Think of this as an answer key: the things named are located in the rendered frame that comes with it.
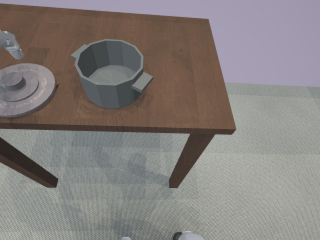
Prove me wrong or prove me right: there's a robot right shin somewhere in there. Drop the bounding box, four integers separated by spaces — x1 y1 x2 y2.
179 231 193 239

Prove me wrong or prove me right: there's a pot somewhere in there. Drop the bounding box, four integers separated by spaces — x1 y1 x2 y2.
70 39 153 109

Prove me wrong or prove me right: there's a knob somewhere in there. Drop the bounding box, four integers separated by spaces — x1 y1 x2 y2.
1 72 26 91

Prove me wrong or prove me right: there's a table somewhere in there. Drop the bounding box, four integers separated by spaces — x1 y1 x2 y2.
0 3 236 188

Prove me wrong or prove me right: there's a lid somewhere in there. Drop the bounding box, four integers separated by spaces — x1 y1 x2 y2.
0 63 56 118

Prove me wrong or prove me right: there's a robot left hand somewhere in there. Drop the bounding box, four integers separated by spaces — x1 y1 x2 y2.
0 30 24 93

